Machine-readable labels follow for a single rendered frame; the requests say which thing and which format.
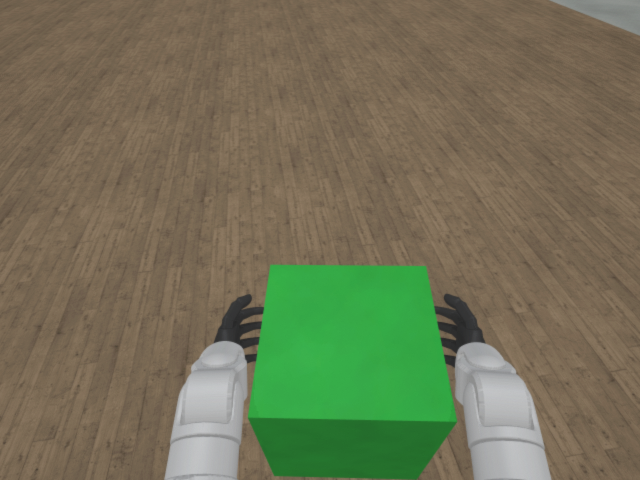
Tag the left robot forearm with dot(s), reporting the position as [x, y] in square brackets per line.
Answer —
[207, 427]

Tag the left robot hand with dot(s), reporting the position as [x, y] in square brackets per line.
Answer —
[231, 330]

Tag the carton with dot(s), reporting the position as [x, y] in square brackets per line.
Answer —
[350, 378]

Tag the right robot hand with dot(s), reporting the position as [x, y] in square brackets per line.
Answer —
[466, 329]

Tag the right robot forearm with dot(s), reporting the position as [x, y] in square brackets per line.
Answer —
[503, 431]

